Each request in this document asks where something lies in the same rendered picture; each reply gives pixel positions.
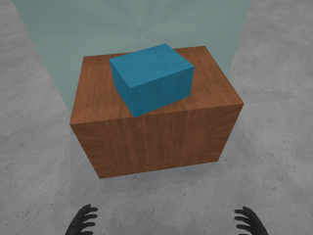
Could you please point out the robot left hand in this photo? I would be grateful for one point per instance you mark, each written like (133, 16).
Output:
(77, 224)

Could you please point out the pedestal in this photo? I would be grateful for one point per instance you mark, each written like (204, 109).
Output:
(190, 131)

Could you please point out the robot right hand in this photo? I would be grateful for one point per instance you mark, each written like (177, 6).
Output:
(255, 225)

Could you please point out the carton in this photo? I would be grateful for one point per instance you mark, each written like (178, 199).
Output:
(151, 78)

